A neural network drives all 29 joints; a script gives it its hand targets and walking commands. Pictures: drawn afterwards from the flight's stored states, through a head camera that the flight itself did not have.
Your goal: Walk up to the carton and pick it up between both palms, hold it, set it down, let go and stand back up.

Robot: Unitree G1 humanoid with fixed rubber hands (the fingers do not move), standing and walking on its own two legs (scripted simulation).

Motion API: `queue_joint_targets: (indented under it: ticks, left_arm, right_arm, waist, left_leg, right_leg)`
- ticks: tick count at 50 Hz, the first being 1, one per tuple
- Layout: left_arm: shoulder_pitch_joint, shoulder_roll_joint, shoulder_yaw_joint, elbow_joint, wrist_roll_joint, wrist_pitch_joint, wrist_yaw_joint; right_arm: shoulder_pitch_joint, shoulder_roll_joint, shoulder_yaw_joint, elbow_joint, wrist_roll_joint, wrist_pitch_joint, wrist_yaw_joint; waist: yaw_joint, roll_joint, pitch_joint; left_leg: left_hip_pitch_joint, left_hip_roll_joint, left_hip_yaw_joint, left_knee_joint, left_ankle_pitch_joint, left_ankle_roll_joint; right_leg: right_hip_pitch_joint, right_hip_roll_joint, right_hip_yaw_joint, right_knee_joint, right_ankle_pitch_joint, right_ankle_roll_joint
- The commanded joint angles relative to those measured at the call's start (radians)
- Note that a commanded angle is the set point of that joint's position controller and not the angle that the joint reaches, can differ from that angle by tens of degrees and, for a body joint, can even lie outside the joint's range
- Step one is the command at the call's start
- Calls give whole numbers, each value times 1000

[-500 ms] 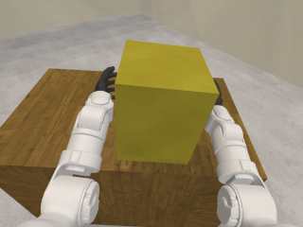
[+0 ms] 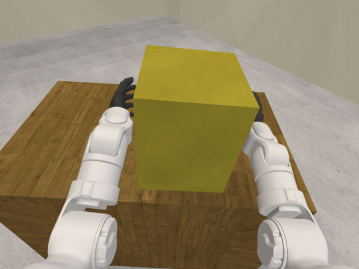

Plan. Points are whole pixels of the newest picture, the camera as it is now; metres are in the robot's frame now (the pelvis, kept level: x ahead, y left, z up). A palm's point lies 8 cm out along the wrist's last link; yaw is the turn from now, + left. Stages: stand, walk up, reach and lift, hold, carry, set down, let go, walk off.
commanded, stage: reach and lift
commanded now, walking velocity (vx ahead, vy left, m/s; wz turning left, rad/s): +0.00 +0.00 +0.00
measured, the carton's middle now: (186, 121) +0.42 -0.02 +0.15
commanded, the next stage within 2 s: hold in 0.22 s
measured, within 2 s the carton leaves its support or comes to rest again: neither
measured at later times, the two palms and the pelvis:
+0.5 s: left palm (113, 107) +0.39 +0.13 +0.21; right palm (253, 119) +0.39 -0.16 +0.18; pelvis +0.00 +0.00 +0.00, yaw +0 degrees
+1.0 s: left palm (112, 103) +0.40 +0.13 +0.21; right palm (252, 118) +0.39 -0.16 +0.18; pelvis +0.00 +0.00 +0.00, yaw +0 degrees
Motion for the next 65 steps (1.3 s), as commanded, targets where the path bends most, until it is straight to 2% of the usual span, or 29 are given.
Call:
queue_joint_targets:
  ticks: [1, 8, 15, 18, 23, 31, 36, 43, 50, 57, 65]
  left_arm:
    - [-797, -831, -440, -261, -140, -70, -83]
    - [-778, -816, -432, -264, -132, -55, -91]
    - [-750, -813, -452, -312, -135, -32, -99]
    - [-758, -802, -447, -322, -133, -21, -104]
    - [-791, -793, -416, -287, -120, -1, -117]
    - [-818, -803, -373, -226, -108, 15, -127]
    - [-809, -810, -361, -206, -98, 21, -132]
    - [-785, -806, -364, -224, -92, 33, -135]
    - [-771, -803, -407, -319, -116, 38, -129]
    - [-815, -780, -413, -347, -122, 47, -129]
    - [-819, -787, -391, -289, -112, 58, -135]
  right_arm:
    - [-1235, 643, 649, -429, 188, -54, 120]
    - [-1216, 641, 656, -435, 197, -41, 108]
    - [-1201, 648, 689, -503, 227, -20, 86]
    - [-1183, 646, 688, -498, 229, -3, 76]
    - [-1171, 638, 656, -436, 216, 20, 69]
    - [-1252, 650, 637, -423, 212, 24, 73]
    - [-1266, 649, 640, -422, 218, 22, 72]
    - [-1256, 650, 662, -450, 238, 27, 62]
    - [-1254, 671, 720, -557, 283, 42, 48]
    - [-1200, 667, 701, -510, 271, 75, 42]
    - [-1241, 666, 677, -490, 262, 78, 47]
  waist:
    - [44, 10, -668]
    - [41, 7, -656]
    - [35, 2, -685]
    - [25, -1, -660]
    - [10, 2, -570]
    - [26, -7, -538]
    - [33, -2, -549]
    - [39, 0, -573]
    - [53, 5, -662]
    - [37, 18, -610]
    - [41, 14, -577]
  left_leg:
    - [557, -5, -65, -84, 305, -41]
    - [556, -7, -61, -85, 306, -39]
    - [565, -14, -62, -72, 351, -37]
    - [552, -15, -62, -78, 324, -35]
    - [505, -13, -53, -112, 206, -28]
    - [464, -11, -44, -142, 106, -14]
    - [471, -8, -43, -143, 107, -14]
    - [501, -10, -44, -124, 175, -17]
    - [548, -15, -50, -87, 294, -22]
    - [516, -12, -48, -105, 214, -27]
    - [480, -9, -45, -130, 141, -21]
  right_leg:
    - [245, 105, -32, -21, 61, -43]
    - [257, 105, -29, -24, 75, -40]
    - [296, 108, -22, -18, 132, -37]
    - [298, 107, -18, -21, 121, -37]
    - [282, 98, -15, -34, 35, -41]
    - [273, 96, -13, -42, -35, -46]
    - [275, 100, -13, -44, -38, -48]
    - [294, 104, -10, -42, -1, -46]
    - [312, 114, -6, -32, 71, -42]
    - [290, 107, -5, -36, 12, -44]
    - [285, 102, -3, -40, -36, -46]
